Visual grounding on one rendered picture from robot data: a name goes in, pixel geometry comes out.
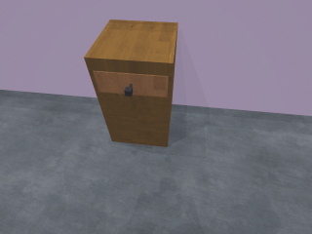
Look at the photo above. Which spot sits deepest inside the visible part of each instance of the handle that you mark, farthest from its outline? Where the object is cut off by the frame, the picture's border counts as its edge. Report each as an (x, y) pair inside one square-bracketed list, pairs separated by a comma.
[(128, 91)]

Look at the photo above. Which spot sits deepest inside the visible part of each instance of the drawer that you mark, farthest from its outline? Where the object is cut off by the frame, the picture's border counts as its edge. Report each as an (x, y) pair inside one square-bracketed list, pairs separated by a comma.
[(142, 84)]

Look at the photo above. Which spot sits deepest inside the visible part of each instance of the cabinet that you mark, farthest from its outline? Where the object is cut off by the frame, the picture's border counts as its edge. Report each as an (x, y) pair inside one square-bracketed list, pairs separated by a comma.
[(136, 47)]

